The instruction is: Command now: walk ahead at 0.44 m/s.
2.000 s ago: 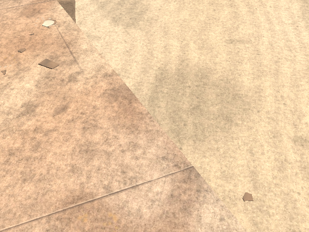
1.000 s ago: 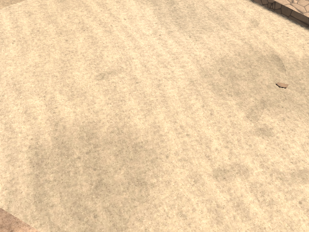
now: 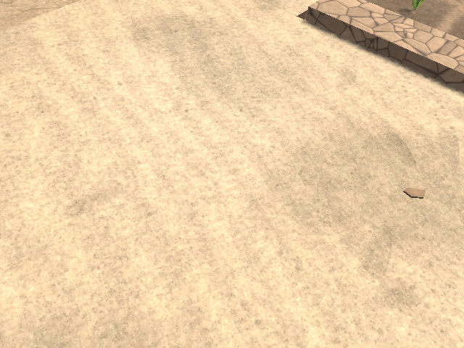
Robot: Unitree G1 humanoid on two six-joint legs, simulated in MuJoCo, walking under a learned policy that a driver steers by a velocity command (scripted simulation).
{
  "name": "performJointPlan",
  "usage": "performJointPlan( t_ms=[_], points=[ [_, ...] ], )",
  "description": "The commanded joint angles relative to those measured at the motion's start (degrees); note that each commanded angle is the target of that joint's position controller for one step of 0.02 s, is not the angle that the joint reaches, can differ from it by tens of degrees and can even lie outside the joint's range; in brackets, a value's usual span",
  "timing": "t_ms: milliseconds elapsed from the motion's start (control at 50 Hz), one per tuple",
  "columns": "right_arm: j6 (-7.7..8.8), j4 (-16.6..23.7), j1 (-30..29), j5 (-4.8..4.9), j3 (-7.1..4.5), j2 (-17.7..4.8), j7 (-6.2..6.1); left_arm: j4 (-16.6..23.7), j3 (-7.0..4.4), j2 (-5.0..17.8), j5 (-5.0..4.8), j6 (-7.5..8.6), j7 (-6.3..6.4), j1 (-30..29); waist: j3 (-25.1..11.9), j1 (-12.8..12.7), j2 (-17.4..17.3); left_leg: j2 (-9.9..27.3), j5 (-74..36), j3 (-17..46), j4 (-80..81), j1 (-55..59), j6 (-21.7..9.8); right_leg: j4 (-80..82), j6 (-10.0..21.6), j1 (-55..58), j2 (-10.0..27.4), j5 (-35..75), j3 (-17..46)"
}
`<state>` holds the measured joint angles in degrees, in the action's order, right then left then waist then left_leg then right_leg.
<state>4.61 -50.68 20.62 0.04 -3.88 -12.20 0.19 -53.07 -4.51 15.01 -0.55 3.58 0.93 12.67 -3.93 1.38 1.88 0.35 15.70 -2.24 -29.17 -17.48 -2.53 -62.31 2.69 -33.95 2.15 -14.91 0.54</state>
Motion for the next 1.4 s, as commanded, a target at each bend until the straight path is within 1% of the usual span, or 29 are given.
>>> performJointPlan(
  t_ms=[20, 140, 260, 300, 340, 360, 380, 400, 420, 460, 520, 560, 720, 820, 860, 880, 900, 920, 940, 960, 980, 1020, 1080, 1180, 1280, 1340, 1360, 1380, 1400],
  points=[
    [1.19, 1.8, 1.4, 0.06, -1.61, -7.0, -0.53, 4.0, -0.89, 2.7, 0.23, 0.55, -0.06, -4.1, 2.5, -1.0, -7.8, 13.5, -8.4, 16.4, 18.1, 10.2, -7.2, 4.9, -0.7, -11.7, 3.2, 8.9, 2.7],
    [0.79, -1.8, 6.7, 0.92, -1.71, -7.4, -2.02, 7.4, 0.15, -0.3, -0.12, 0.42, -1.17, -14.3, 4.5, 1.5, -7.5, 11.8, -17.8, 8.3, 19.2, 13.5, -6.2, 21.9, -2.2, -9.1, 1.4, 19.7, 0.9],
    [-0.17, -5.2, 10.6, 1.42, -2.06, -7.5, -2.23, 10.8, 0.82, -0.3, -0.98, 1.48, -2.86, -23.3, 9.4, 4.0, -8.0, 14.1, -19.4, 8.2, 17.2, 18.5, -7.0, 30.3, -0.9, -6.9, 0.0, 15.4, -1.2],
    [-0.65, -5.5, 9.5, 1.54, -2.5, -8.8, -2.18, 11.2, 0.43, 1.0, -0.93, 2.13, -3.29, -22.0, 9.0, 2.1, -8.7, 15.0, -25.9, 9.2, 13.6, 19.1, -6.6, 32.8, 0.8, -1.7, -1.4, 10.3, -1.7],
    [-0.74, -4.8, 6.2, 1.82, -2.54, -9.5, -1.97, 8.0, -1.66, 4.9, -0.65, 2.5, -2.93, -9.9, 2.3, -4.8, -9.5, 12.4, -43.1, 7.3, 2.1, 15.1, -4.9, 35.5, 3.4, 18.2, -4.4, 10.8, -3.5],
    [-0.42, -3.5, 3.6, 1.39, -2.05, -8.7, -1.71, 5.1, -3.23, 8.9, -0.11, 2.7, -2.33, 2.3, -5.8, -10.1, -8.0, 9.4, -37.4, 5.5, -11.8, 4.4, -2.8, 32.8, 6.5, 37.8, 1.1, 13.1, 2.1],
    [0.63, -2.1, 9.1, 0.99, 0.05, -2.0, -1.21, 3.4, -4.61, 14.9, 0.75, 2.29, -1.94, 11.5, -17.5, -9.6, 5.5, 0.9, -9.8, 1.9, -36.6, -18.9, 1.5, 34.8, 14.8, 62.9, 18.8, 5.4, 26.7],
    [2.09, -3.6, 10.2, 2.02, -0.12, -3.2, -0.57, 2.7, -3.12, 10.5, 0.54, 1.82, -1.92, 13.3, -23.3, -9.5, 11.0, -1.4, 17.2, 11.2, -45.7, -23.7, 0.8, 42.8, 16.6, 62.7, 22.7, 0.4, 40.9],
    [2.3, -2.3, 5.5, 3.43, -1.75, -7.6, -0.78, 3.0, -2.05, 6.8, 0.4, 1.55, -1.84, 7.7, -12.9, -8.4, 8.9, 2.0, 14.0, 10.8, -48.9, -28.8, 0.4, 43.8, 13.5, 55.1, 20.1, -0.7, 31.1],
    [1.62, -0.7, -1.5, 2.17, -2.24, -7.3, -1.89, 4.1, -0.89, 2.3, 0.36, 1.99, -2.18, -2.0, -1.6, -4.8, 2.2, 6.6, 4.9, 7.8, -44.0, -25.1, -0.2, 48.2, 9.9, 35.8, 15.7, 5.5, 17.4],
    [-0.91, -1.1, 1.2, 1.98, -2.17, -2.6, -1.91, 2.6, -0.7, 0.9, 1.09, 2.9, -2.05, -4.9, 2.0, -0.3, 4.1, 9.0, 0.0, 8.5, -39.6, -17.8, -0.8, 53.3, 8.2, 24.3, 12.6, 10.4, 7.2],
    [-1.74, 0.4, -1.5, 2.05, -2.37, -2.7, -1.95, 1.5, -1.03, 2.3, 1.22, 3.13, -1.34, -4.2, 4.1, 0.4, 2.7, 9.0, -3.7, 8.8, -37.2, -20.8, -0.4, 54.7, 8.1, 23.2, 12.7, 14.9, 3.0],
    [-1.44, 6.2, -17.6, 1.12, -0.89, -2.5, 1.18, -0.5, -1.47, 6.6, 0.8, 2.63, 0.3, 1.9, 8.9, -3.7, -0.7, 6.6, -21.1, 3.1, -13.4, -22.8, -0.3, 55.6, 6.0, 28.7, 12.0, 19.8, -8.7],
    [-1.74, 10.5, -22.2, 1.39, -0.9, -4.6, 3.2, -0.8, -2.31, 9.5, -0.33, 0.5, 0.59, 4.6, 8.5, -3.5, 0.8, 3.1, -10.0, -2.1, -7.7, -21.5, -3.1, 46.9, 4.3, 40.1, 14.8, 38.8, -12.1],
    [-1.97, 10.0, -15.8, 1.53, -2.38, -7.7, 3.44, -0.1, -2.83, 11.4, -0.49, -0.47, 0.97, 3.5, 3.5, 0.8, 3.3, -1.5, -4.2, -5.5, -7.7, -10.6, -5.5, 34.8, 3.0, 40.7, 14.4, 56.9, -13.6],
    [-1.97, 7.9, -6.8, 1.69, -4.03, -10.7, 3.11, 0.4, -2.7, 11.5, -0.69, -0.81, 1.1, 2.4, -1.0, 5.8, 2.7, -4.0, -7.4, -5.7, -3.8, 2.3, -7.6, 23.0, 1.3, 36.5, 12.4, 57.0, -14.8],
    [-2.38, 5.8, 2.5, 1.52, -6.18, -16.3, 1.82, 1.7, -2.08, 10.1, 0.2, -0.44, 1.23, 2.9, -6.8, 9.1, -3.5, 2.3, -8.7, 6.5, -2.3, 20.7, -11.1, 4.8, -1.5, 21.9, 9.8, 39.5, -15.0],
    [-1.8, 6.0, 1.3, 1.81, -6.62, -21.6, 1.65, 4.8, 0.92, 0.4, 1.79, 1.44, -0.1, 8.2, -12.5, 1.5, -17.4, 16.7, -0.6, 40.2, 4.2, 39.5, -22.5, -15.2, -4.8, -3.7, -3.2, -16.5, -7.8],
    [-1.44, 7.2, 4.6, 0.84, -5.12, -16.9, 1.59, 6.1, 0.15, 5.4, -0.8, 4.22, -1.07, 1.1, -17.8, 5.8, -10.9, 18.6, 2.0, 48.9, 11.6, 42.8, -22.4, -19.9, -3.4, -10.0, -3.6, -18.4, 4.3],
    [-0.88, 7.1, 2.0, 0.44, -4.3, -13.9, 1.43, 7.7, -0.35, 7.1, -2.61, 5.42, -1.43, -4.0, -10.1, 6.0, -8.6, 17.1, -3.1, 40.4, 12.1, 38.1, -19.3, -18.6, -1.9, -14.6, -0.9, -13.3, 4.5],
    [-0.45, 8.0, -2.3, 0.84, -3.68, -12.0, 1.27, 7.5, -0.15, 6.5, -1.88, 5.86, -1.07, -4.6, -5.6, 3.3, -3.4, 14.7, -9.0, 33.2, 11.8, 29.2, -17.3, -13.4, -1.2, -12.3, 1.9, -8.5, 4.7],
    [-0.18, 10.0, -8.6, 0.27, -2.6, -9.1, 0.91, 6.8, -1.13, 7.4, 0.0, 4.74, -0.59, -3.3, -1.5, -1.1, -2.1, 11.4, -18.5, 25.0, 13.7, 14.8, -15.5, -5.8, -2.1, -3.5, 4.7, -4.9, 4.8],
    [0.1, 10.3, -8.2, 0.71, -2.73, -10.6, 0.07, 7.9, -1.04, 5.5, 0.99, 2.66, -0.41, -3.9, 0.7, -2.8, -2.2, 9.4, -22.4, 20.7, 16.1, 6.8, -15.3, 3.0, -4.6, -0.3, 4.3, -1.7, 3.2],
    [-0.5, 9.8, -4.6, 1.19, -3.3, -12.5, -1.02, 11.4, 0.24, 3.1, 1.01, 2.39, -0.73, -14.5, 3.8, 1.0, -5.8, 4.5, -15.2, 15.6, 15.8, 1.2, -11.1, 25.5, -6.1, 3.9, 0.0, 17.3, 1.6],
    [-1.08, 8.6, -0.9, 1.52, -3.18, -11.8, -1.05, 13.9, -0.24, 6.1, -0.04, 3.26, -1.81, -18.5, 3.8, 2.5, -7.8, 7.0, -8.2, 22.2, 10.4, 6.4, -9.4, 33.5, -4.7, 6.4, -1.7, 17.0, 3.7],
    [-1.66, 9.4, -2.0, 1.2, -2.99, -11.3, -1.53, 12.8, -1.16, 7.9, -0.12, 4.47, -2.14, -12.9, 2.4, -1.2, -9.9, 6.7, -10.4, 25.7, 3.8, 8.4, -7.8, 37.0, -2.3, 14.0, -2.5, 11.4, 2.7],
    [-1.57, 10.2, -2.7, 0.96, -2.28, -9.4, -1.49, 11.5, -2.03, 9.7, 0.54, 4.81, -1.87, -6.7, -1.4, -4.2, -9.4, 3.9, -13.2, 23.8, -3.2, 6.1, -6.0, 37.1, -0.4, 23.6, -0.5, 11.2, 3.6],
    [-1.37, 11.5, -2.6, 0.11, -1.03, -6.1, -1.29, 10.5, -2.93, 13.0, 1.31, 4.88, -1.47, 2.6, -9.1, -7.8, -2.9, 0.0, -5.5, 18.4, -19.7, -1.6, -3.5, 36.4, 3.3, 38.4, 9.5, 8.0, 13.4],
    [-0.78, 13.2, 6.3, 2.11, -0.23, -3.6, -1.19, 8.5, -3.91, 17.5, 1.86, 4.04, -1.68, 7.3, -15.1, -3.5, 17.8, -6.8, 19.3, 12.0, -37.4, -21.8, 0.2, 42.7, 13.3, 54.8, 22.2, -4.0, 41.5]
  ],
)
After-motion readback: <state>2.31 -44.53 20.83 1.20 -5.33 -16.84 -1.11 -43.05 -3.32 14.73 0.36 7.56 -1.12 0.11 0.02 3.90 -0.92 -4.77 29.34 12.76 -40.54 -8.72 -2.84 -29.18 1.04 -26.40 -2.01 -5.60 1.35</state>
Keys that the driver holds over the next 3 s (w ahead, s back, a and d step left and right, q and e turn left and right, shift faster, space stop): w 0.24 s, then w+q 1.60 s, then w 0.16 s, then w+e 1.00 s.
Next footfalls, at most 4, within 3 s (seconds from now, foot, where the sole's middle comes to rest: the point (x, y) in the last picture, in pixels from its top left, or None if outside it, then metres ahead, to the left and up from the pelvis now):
0.36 right None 0.36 -0.15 -0.78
0.90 left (173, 316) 0.62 0.14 -0.78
1.38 right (198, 224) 0.96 0.08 -0.78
1.90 left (84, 218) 0.97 0.47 -0.78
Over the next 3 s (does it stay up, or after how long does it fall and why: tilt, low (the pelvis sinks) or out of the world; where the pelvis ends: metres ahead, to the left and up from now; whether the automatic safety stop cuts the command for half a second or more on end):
stays up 1.38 0.76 -0.01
